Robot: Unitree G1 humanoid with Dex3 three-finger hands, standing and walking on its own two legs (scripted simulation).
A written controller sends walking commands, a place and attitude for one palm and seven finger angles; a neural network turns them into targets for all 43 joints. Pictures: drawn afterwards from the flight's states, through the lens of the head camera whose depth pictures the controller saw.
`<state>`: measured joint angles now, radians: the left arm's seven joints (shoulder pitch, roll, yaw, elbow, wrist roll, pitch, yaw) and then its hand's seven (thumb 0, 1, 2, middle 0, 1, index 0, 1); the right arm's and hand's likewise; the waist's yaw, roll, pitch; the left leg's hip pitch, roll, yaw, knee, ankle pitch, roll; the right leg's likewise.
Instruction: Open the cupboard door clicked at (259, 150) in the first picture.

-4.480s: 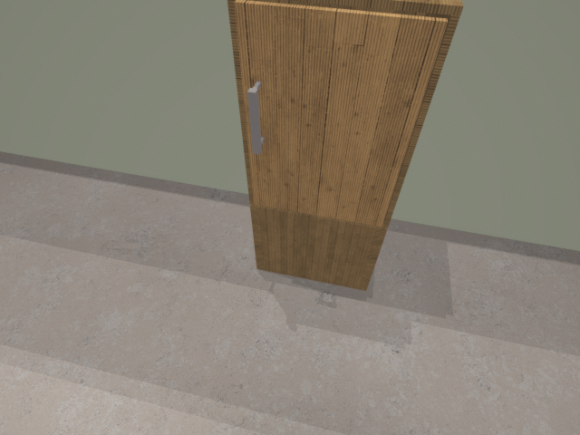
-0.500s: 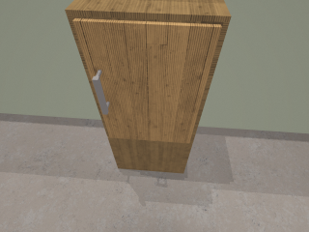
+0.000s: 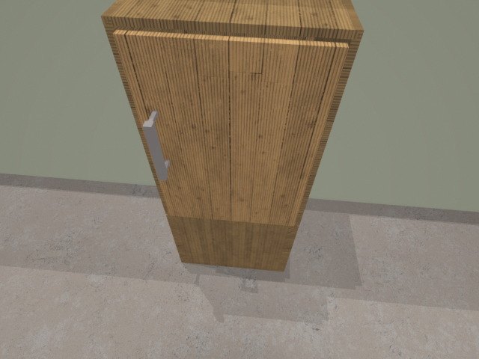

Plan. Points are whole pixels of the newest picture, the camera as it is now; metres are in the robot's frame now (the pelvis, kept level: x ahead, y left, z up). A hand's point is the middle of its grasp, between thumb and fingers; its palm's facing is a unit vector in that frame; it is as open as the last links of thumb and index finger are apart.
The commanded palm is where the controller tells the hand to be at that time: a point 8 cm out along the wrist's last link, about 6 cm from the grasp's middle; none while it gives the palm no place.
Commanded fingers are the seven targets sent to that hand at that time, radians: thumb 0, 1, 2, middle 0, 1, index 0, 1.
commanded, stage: look again from close up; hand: left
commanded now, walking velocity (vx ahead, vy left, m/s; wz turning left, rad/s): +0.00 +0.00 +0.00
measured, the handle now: (158, 147) +0.55 +0.23 +0.00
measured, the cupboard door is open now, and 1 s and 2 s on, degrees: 0 0 0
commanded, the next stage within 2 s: raise the hand with hooked fingers in 0.36 s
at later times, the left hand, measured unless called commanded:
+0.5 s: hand out of the picture +0.05 +0.21 -0.16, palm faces +0.08 -0.97 -0.24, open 7.4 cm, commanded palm +0.09 +0.26 -0.07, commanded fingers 0.00 0.83 0.87 -0.20 -0.34 -0.20 -0.34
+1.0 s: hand out of the picture +0.12 +0.24 -0.05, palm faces +0.07 -1.00 -0.03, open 9.3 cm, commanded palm +0.12 +0.28 -0.04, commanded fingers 0.00 0.25 0.62 -0.25 -0.72 -0.25 -0.72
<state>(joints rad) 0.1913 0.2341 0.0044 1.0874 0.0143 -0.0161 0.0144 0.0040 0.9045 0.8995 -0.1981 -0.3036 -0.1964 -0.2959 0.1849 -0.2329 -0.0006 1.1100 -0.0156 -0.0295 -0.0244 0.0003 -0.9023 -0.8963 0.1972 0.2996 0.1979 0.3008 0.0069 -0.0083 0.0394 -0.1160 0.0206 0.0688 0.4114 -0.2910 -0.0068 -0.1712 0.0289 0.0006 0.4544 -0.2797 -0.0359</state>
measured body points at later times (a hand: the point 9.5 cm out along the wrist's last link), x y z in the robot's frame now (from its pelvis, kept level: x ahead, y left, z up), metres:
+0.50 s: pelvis -0.01 +0.00 +0.00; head +0.01 +0.00 +0.45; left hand +0.05 +0.26 -0.14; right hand +0.04 -0.25 -0.15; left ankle -0.05 +0.12 -0.74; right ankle -0.02 -0.10 -0.74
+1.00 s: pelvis -0.08 +0.00 -0.10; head -0.02 +0.03 +0.35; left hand +0.11 +0.29 -0.05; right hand +0.17 -0.22 -0.14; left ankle -0.05 +0.12 -0.74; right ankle -0.02 -0.10 -0.74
